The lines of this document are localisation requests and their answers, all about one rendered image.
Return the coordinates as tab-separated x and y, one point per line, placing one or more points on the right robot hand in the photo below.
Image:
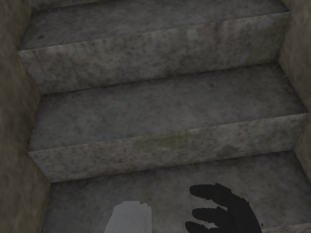
239	217

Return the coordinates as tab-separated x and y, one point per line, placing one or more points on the left robot thigh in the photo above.
130	217

